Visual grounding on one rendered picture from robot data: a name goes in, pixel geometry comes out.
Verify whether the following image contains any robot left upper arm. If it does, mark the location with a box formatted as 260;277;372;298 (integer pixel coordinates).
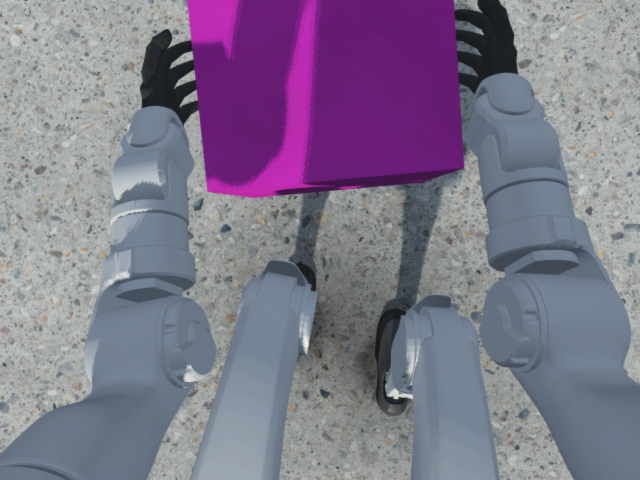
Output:
0;295;217;480

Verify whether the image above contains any left robot shin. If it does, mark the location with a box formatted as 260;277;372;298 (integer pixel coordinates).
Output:
236;259;308;321

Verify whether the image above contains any left robot foot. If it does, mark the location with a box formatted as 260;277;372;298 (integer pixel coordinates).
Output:
296;263;316;362

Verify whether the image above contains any carton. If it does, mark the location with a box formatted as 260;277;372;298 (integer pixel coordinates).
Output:
187;0;464;198

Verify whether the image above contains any robot right upper arm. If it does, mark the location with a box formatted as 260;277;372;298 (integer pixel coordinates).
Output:
479;273;640;480

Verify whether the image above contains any robot right hand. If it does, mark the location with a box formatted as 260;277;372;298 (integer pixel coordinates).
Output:
454;0;518;94

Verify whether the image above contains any robot left hand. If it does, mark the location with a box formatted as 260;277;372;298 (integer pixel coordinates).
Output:
140;29;199;126

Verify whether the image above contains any robot left forearm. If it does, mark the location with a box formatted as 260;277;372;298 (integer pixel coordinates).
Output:
84;106;196;380

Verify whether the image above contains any robot right forearm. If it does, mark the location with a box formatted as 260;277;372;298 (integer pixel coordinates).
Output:
465;73;631;353

